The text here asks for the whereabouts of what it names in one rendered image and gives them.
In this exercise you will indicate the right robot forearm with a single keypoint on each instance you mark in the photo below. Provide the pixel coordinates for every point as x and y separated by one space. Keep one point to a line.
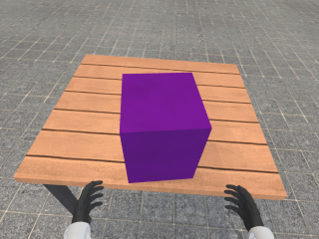
260 232

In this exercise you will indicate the left robot forearm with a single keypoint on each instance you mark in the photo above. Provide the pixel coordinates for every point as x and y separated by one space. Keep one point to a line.
78 230

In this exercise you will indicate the right robot hand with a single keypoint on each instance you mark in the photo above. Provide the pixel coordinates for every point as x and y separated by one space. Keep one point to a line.
247 208

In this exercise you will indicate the table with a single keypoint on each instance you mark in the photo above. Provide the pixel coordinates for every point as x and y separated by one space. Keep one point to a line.
80 141

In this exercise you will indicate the left robot hand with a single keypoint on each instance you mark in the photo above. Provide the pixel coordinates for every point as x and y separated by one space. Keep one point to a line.
83 206

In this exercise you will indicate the carton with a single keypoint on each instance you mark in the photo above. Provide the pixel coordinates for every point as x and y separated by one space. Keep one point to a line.
164 126

